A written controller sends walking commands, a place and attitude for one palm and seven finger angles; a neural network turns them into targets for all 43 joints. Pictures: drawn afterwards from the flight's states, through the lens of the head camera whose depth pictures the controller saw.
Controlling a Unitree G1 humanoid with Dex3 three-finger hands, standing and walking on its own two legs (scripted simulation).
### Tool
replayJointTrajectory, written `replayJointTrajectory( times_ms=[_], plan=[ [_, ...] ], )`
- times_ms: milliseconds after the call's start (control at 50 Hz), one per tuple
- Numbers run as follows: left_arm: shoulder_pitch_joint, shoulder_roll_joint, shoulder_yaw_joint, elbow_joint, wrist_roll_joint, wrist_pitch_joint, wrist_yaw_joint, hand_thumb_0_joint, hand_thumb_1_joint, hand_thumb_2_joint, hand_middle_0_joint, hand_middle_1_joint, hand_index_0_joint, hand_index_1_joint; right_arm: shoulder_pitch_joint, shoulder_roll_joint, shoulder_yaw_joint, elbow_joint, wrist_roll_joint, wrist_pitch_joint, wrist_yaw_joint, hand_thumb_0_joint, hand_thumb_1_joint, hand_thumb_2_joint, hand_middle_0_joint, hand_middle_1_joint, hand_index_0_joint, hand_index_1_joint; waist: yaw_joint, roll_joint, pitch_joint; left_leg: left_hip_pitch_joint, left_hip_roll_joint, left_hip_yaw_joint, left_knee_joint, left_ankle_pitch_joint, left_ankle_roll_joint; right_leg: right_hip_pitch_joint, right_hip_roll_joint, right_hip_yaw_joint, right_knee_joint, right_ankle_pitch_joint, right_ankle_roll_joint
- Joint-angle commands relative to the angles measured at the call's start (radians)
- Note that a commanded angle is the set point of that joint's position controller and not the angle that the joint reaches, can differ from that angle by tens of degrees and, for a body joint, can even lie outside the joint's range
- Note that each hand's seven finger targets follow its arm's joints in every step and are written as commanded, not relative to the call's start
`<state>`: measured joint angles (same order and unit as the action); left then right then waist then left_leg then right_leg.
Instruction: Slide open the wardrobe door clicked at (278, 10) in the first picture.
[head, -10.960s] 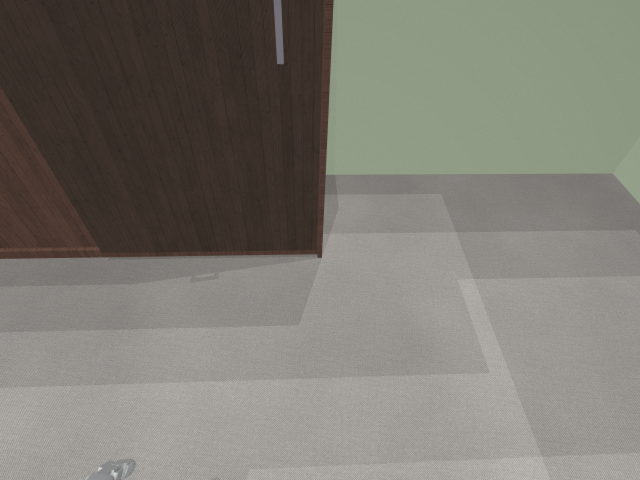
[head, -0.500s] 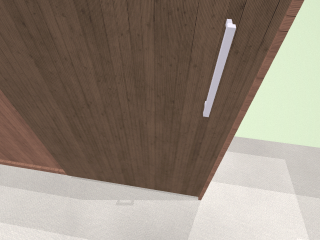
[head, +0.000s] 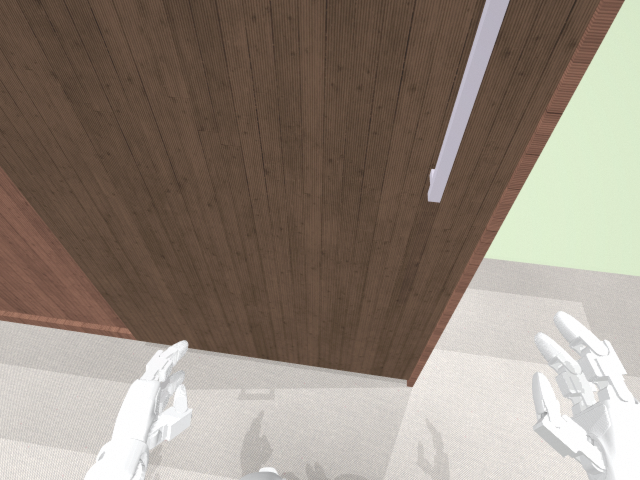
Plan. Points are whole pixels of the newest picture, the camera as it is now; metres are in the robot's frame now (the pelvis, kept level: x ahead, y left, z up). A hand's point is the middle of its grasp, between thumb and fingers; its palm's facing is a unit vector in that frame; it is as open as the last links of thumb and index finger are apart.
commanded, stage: raise the hand with hooked fingers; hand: right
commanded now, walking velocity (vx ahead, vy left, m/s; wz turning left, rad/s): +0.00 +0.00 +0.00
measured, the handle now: (459, 106) +0.49 -0.13 +0.23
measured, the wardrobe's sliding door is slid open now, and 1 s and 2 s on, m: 0.00 0.00 0.00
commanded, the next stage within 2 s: move the hooked fingers beside the handle in 1.78 s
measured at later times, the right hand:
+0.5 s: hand (610, 372) +0.23 -0.26 +0.11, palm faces +0.14 +0.99 -0.08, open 11.0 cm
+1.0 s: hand out of the picture +0.27 -0.30 +0.20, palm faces +0.17 +0.98 -0.08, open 13.7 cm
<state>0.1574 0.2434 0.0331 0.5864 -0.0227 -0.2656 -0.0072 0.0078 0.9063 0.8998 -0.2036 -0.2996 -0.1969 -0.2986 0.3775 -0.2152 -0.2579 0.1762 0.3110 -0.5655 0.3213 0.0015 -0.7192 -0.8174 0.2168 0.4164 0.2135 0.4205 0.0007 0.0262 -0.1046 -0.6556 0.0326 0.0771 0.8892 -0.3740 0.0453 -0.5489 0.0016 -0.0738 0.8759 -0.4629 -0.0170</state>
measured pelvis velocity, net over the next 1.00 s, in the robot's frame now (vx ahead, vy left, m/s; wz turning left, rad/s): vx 0.02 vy -0.02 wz -0.04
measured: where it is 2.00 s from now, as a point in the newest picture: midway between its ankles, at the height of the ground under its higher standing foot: outside the picture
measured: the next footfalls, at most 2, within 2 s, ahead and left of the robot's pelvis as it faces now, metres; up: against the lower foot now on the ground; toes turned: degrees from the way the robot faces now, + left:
none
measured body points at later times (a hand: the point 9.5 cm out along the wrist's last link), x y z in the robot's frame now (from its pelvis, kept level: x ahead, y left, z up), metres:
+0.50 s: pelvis +0.01 +0.00 +0.02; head +0.04 +0.01 +0.47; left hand +0.18 +0.23 -0.07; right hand +0.21 -0.31 +0.12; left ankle +0.04 +0.09 -0.69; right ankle -0.01 -0.11 -0.69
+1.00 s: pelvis +0.02 -0.02 +0.04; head +0.01 -0.01 +0.49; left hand +0.23 +0.18 -0.02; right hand +0.25 -0.35 +0.21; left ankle +0.04 +0.09 -0.69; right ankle -0.01 -0.11 -0.69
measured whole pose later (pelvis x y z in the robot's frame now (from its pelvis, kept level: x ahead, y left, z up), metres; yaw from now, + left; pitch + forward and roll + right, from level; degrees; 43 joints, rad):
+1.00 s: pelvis +0.02 -0.02 +0.04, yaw -2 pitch -1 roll +1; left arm 0.20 0.24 -0.09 0.62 -0.07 -0.29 0.10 0.01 0.90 0.90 -0.20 -0.30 -0.20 -0.30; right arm 0.01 -0.40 -0.43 -0.02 0.34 0.11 0.34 -0.01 0.42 -0.33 0.30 1.15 0.30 1.15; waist -0.07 -0.04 -0.02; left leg -0.24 0.03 0.12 0.52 -0.25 0.01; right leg -0.18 0.02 -0.03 0.56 -0.35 -0.04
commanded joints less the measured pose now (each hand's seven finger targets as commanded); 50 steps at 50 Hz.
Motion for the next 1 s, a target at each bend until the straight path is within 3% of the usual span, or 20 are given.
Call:
replayJointTrajectory(
  times_ms=[0, 20, 40, 120, 160, 220, 260, 320, 360, 440, 480, 520, 620, 660, 700, 720, 780, 820, 860, 980],
  plan=[
    [-0.047, 0.144, 0.038, -0.245, -0.027, -0.041, 0.044, 0.0, 0.9, 0.9, -0.2, -0.3, -0.2, -0.3, 0.047, -0.175, -0.133, -0.267, 0.093, 0.062, 0.064, 0.0, -0.503, -0.73, 0.228, 0.555, 0.228, 0.555, -0.049, -0.009, -0.16, 0.204, 0.013, -0.145, -0.169, -0.065, -0.032, -0.152, 0.044, 0.035, -0.045, 0.13, 0.003],
    [-0.022, 0.142, 0.034, -0.243, -0.021, -0.042, 0.051, 0.0, 0.9, 0.9, -0.2, -0.3, -0.2, -0.3, -0.037, -0.178, -0.123, -0.347, 0.094, 0.072, 0.041, 0.0, -0.48, -0.72, 0.23, 0.57, 0.23, 0.57, -0.022, -0.02, -0.163, 0.188, 0.008, -0.156, -0.17, -0.067, -0.037, -0.143, 0.035, 0.052, -0.032, 0.134, -0.001],
    [0.008, 0.135, 0.035, -0.234, -0.018, -0.041, 0.058, 0.0, 0.9, 0.9, -0.2, -0.3, -0.2, -0.3, -0.062, -0.202, -0.139, -0.405, 0.08, 0.075, 0.013, 0.0, -0.457, -0.71, 0.232, 0.585, 0.232, 0.585, -0.016, -0.042, -0.173, 0.199, 0.007, -0.162, -0.181, -0.05, -0.037, -0.121, 0.023, 0.063, -0.032, 0.152, -0.004],
    [0.052, 0.129, 0.019, -0.174, -0.008, -0.051, 0.077, 0.0, 0.9, 0.9, -0.2, -0.3, -0.2, -0.3, -0.151, -0.193, -0.078, -0.52, 0.031, 0.046, -0.036, 0.0, -0.363, -0.67, 0.238, 0.645, 0.238, 0.645, 0.038, -0.076, -0.162, 0.214, -0.003, -0.134, -0.172, 0.119, -0.035, -0.056, 0.0, 0.089, -0.029, 0.235, -0.012],
    [0.042, 0.129, 0.013, -0.146, -0.015, -0.055, 0.085, 0.0, 0.9, 0.9, -0.2, -0.3, -0.2, -0.3, -0.126, -0.207, -0.083, -0.453, 0.023, 0.065, -0.018, 0.0, -0.317, -0.65, 0.242, 0.675, 0.242, 0.675, 0.039, -0.097, -0.133, 0.221, -0.002, -0.125, -0.191, 0.118, -0.035, -0.052, -0.002, 0.093, -0.046, 0.227, -0.012],
    [0.015, 0.136, 0.0, -0.132, -0.024, -0.059, 0.098, 0.0, 0.9, 0.9, -0.2, -0.3, -0.2, -0.3, -0.112, -0.263, -0.136, -0.352, 0.047, 0.136, 0.034, 0.0, -0.247, -0.62, 0.247, 0.72, 0.247, 0.72, 0.011, -0.107, -0.115, 0.287, 0.007, -0.13, -0.229, 0.122, -0.033, -0.049, -0.001, 0.1, -0.079, 0.236, -0.01],
    [0.005, 0.132, -0.003, -0.139, -0.029, -0.06, 0.103, 0.0, 0.9, 0.9, -0.2, -0.3, -0.2, -0.3, -0.08, -0.292, -0.185, -0.323, 0.074, 0.192, 0.057, 0.0, -0.2, -0.6, 0.25, 0.75, 0.25, 0.75, -0.012, -0.062, -0.156, 0.353, 0.025, -0.142, -0.259, 0.145, -0.047, -0.042, 0.001, 0.098, -0.101, 0.248, -0.007],
    [-0.018, 0.126, -0.015, -0.144, -0.027, -0.071, 0.102, 0.0, 0.9, 0.9, -0.2, -0.3, -0.2, -0.3, -0.062, -0.297, -0.231, -0.303, 0.114, 0.255, 0.06, 0.0, -0.13, -0.57, 0.255, 0.795, 0.255, 0.795, -0.044, -0.059, -0.152, 0.413, 0.028, -0.123, -0.271, 0.216, -0.046, -0.014, -0.001, 0.112, -0.147, 0.29, -0.001],
    [-0.008, 0.128, -0.015, -0.144, -0.028, -0.081, 0.099, 0.0, 0.9, 0.9, -0.2, -0.3, -0.2, -0.3, -0.074, -0.29, -0.236, -0.322, 0.124, 0.269, 0.052, 0.0, -0.083, -0.55, 0.258, 0.825, 0.258, 0.825, -0.044, -0.014, -0.152, 0.417, 0.024, -0.109, -0.281, 0.238, -0.055, 0.006, -0.003, 0.11, -0.173, 0.302, -0.002],
    [0.007, 0.135, -0.019, -0.137, -0.026, -0.113, 0.09, 0.0, 0.9, 0.9, -0.2, -0.3, -0.2, -0.3, -0.11, -0.288, -0.222, -0.384, 0.111, 0.277, 0.033, 0.0, 0.01, -0.51, 0.265, 0.885, 0.265, 0.885, -0.051, -0.052, -0.16, 0.435, 0.006, -0.068, -0.275, 0.304, -0.043, 0.081, -0.004, 0.105, -0.221, 0.363, -0.003],
    [0.013, 0.138, -0.018, -0.132, -0.029, -0.127, 0.09, 0.0, 0.9, 0.9, -0.2, -0.3, -0.2, -0.3, -0.119, -0.273, -0.203, -0.391, 0.102, 0.293, 0.025, 0.0, 0.057, -0.49, 0.268, 0.915, 0.268, 0.915, -0.046, -0.05, -0.131, 0.409, 0.0, -0.047, -0.284, 0.283, -0.042, 0.105, -0.004, 0.102, -0.242, 0.353, -0.004],
    [0.007, 0.147, -0.02, -0.124, -0.029, -0.13, 0.097, 0.0, 0.9, 0.9, -0.2, -0.3, -0.2, -0.3, -0.16, -0.3, -0.217, -0.38, 0.096, 0.318, 0.017, 0.0, 0.103, -0.47, 0.272, 0.945, 0.272, 0.945, -0.047, -0.027, -0.086, 0.405, -0.003, -0.047, -0.306, 0.229, -0.037, 0.107, -0.006, 0.107, -0.261, 0.325, -0.005],
    [-0.004, 0.148, -0.031, -0.118, -0.034, -0.131, 0.114, 0.0, 0.9, 0.9, -0.2, -0.3, -0.2, -0.3, -0.31, -0.363, -0.249, -0.429, 0.075, 0.374, -0.003, 0.0, 0.22, -0.42, 0.28, 1.02, 0.28, 1.02, -0.051, -0.085, -0.077, 0.426, -0.009, -0.031, -0.337, 0.197, -0.03, 0.182, -0.008, 0.115, -0.319, 0.308, -0.006],
    [-0.006, 0.14, -0.038, -0.116, -0.037, -0.133, 0.117, 0.0, 0.9, 0.9, -0.2, -0.3, -0.2, -0.3, -0.357, -0.354, -0.234, -0.45, 0.065, 0.392, -0.006, 0.0, 0.267, -0.4, 0.283, 1.05, 0.283, 1.05, -0.049, -0.129, -0.093, 0.437, -0.014, -0.016, -0.341, 0.237, -0.027, 0.237, -0.009, 0.118, -0.342, 0.34, -0.002],
    [-0.015, 0.139, -0.044, -0.109, -0.038, -0.136, 0.123, 0.0, 0.9, 0.9, -0.2, -0.3, -0.2, -0.3, -0.399, -0.358, -0.231, -0.434, 0.061, 0.419, -0.004, 0.0, 0.313, -0.38, 0.287, 1.08, 0.287, 1.08, -0.047, -0.134, -0.07, 0.436, -0.016, -0.009, -0.355, 0.237, -0.026, 0.256, -0.01, 0.124, -0.362, 0.334, 0.001],
    [-0.016, 0.143, -0.047, -0.108, -0.038, -0.132, 0.124, 0.0, 0.9, 0.9, -0.2, -0.3, -0.2, -0.3, -0.406, -0.371, -0.242, -0.412, 0.063, 0.44, 0.001, 0.0, 0.337, -0.37, 0.288, 1.095, 0.288, 1.095, -0.053, -0.1, -0.05, 0.451, -0.022, -0.01, -0.365, 0.245, -0.023, 0.256, -0.012, 0.129, -0.37, 0.341, 0.001],
    [-0.029, 0.138, -0.055, -0.11, -0.044, -0.126, 0.126, 0.0, 0.9, 0.9, -0.2, -0.3, -0.2, -0.3, -0.472, -0.369, -0.229, -0.417, 0.054, 0.497, 0.011, 0.0, 0.407, -0.34, 0.293, 1.14, 0.293, 1.14, -0.054, -0.149, -0.042, 0.457, -0.023, -0.001, -0.376, 0.27, -0.02, 0.3, -0.013, 0.135, -0.4, 0.368, 0.008],
    [-0.032, 0.138, -0.059, -0.112, -0.042, -0.115, 0.125, 0.0, 0.9, 0.9, -0.2, -0.3, -0.2, -0.3, -0.477, -0.398, -0.26, -0.393, 0.054, 0.54, 0.011, 0.0, 0.453, -0.32, 0.297, 1.17, 0.297, 1.17, -0.066, -0.122, -0.037, 0.483, -0.026, 0.001, -0.389, 0.302, -0.017, 0.315, -0.014, 0.138, -0.411, 0.402, 0.012],
    [-0.042, 0.134, -0.064, -0.115, -0.048, -0.102, 0.123, 0.0, 0.9, 0.9, -0.2, -0.3, -0.2, -0.3, -0.531, -0.393, -0.249, -0.399, 0.047, 0.581, 0.016, 0.0, 0.5, -0.3, 0.3, 1.2, 0.3, 1.2, -0.06, -0.131, -0.034, 0.482, -0.026, 0.004, -0.397, 0.309, -0.019, 0.33, -0.014, 0.137, -0.423, 0.411, 0.014],
    [-0.066, 0.129, -0.074, -0.122, -0.049, -0.07, 0.121, 0.0, 0.9, 0.9, -0.2, -0.3, -0.2, -0.3, -0.652, -0.453, -0.294, -0.405, 0.043, 0.655, 0.019, 0.0, 0.5, -0.3, 0.3, 1.2, 0.3, 1.2, -0.063, -0.116, -0.086, 0.523, -0.026, 0.003, -0.42, 0.354, -0.017, 0.384, -0.011, 0.14, -0.442, 0.465, 0.02]
  ],
)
